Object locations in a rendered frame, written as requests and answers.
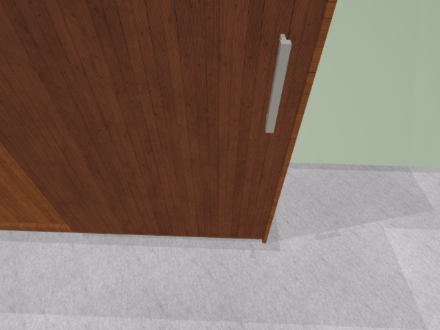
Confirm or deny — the handle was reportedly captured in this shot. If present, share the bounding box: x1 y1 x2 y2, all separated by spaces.
265 34 292 133

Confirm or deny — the wardrobe door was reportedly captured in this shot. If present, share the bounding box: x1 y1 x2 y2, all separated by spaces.
0 142 66 224
0 0 327 239

